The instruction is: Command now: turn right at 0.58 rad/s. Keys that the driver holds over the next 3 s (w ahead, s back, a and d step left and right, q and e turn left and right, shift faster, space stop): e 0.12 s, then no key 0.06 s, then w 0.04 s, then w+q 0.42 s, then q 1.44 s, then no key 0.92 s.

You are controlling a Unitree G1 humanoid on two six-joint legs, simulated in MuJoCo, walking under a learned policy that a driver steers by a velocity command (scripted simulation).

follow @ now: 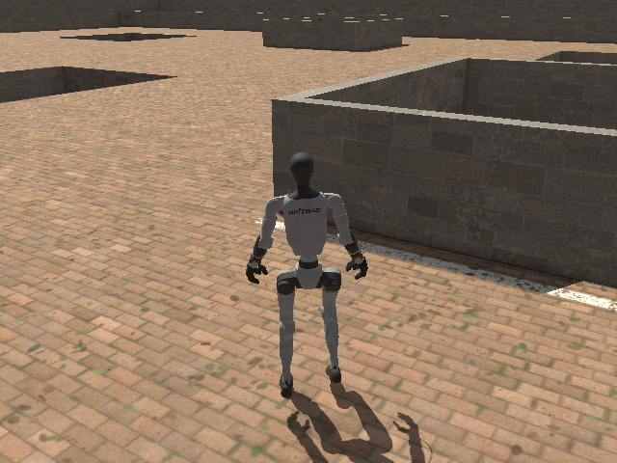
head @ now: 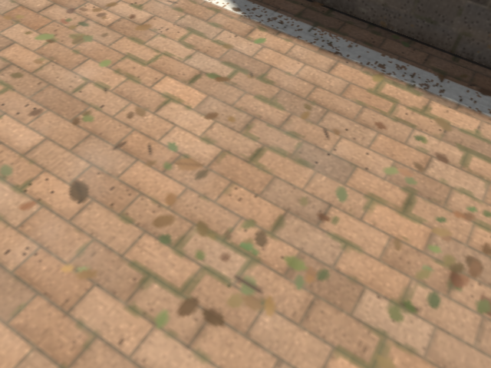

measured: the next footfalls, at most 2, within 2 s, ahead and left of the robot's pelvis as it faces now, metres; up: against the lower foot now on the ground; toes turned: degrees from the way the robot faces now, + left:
right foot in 0.24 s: +0.01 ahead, -0.15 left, +0.00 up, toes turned -9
left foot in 0.78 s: +0.33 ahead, +0.10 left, +0.00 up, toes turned +7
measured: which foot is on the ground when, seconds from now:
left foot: down 0.00-0.24, up 0.26-0.76, down 0.78-1.00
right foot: up 0.00-0.22, down 0.24-0.80, up 0.82-1.00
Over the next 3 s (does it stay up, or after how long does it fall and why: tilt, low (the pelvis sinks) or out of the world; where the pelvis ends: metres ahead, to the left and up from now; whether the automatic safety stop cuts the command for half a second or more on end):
stays up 0.27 0.03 -0.01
